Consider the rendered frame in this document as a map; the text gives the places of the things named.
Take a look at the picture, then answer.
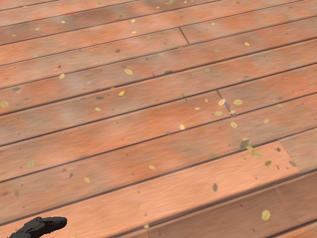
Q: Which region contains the robot left hand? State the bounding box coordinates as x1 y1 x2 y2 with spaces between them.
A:
7 216 67 238

